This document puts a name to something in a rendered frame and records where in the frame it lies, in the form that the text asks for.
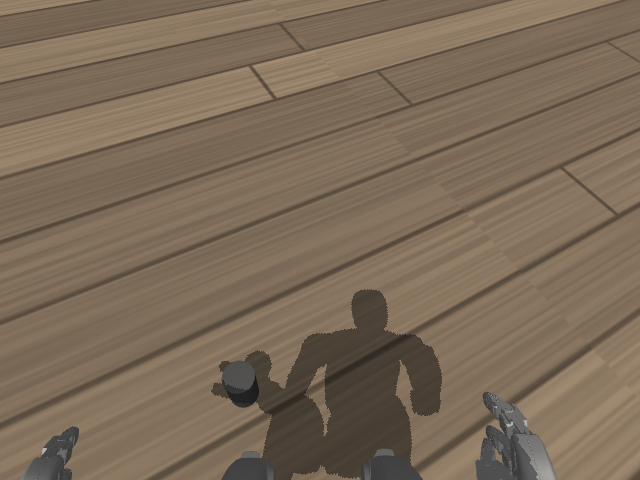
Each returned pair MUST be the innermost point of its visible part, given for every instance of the can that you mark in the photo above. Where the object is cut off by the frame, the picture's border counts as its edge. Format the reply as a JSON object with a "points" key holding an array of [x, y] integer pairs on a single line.
{"points": [[240, 383]]}

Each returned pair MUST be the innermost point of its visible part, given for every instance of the left robot hand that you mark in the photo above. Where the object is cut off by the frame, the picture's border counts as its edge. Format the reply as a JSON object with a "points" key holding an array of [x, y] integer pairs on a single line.
{"points": [[55, 454]]}

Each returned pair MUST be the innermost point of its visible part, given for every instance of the right robot hand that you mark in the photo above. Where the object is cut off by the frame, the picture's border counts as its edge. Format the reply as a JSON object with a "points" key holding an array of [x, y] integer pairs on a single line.
{"points": [[524, 456]]}

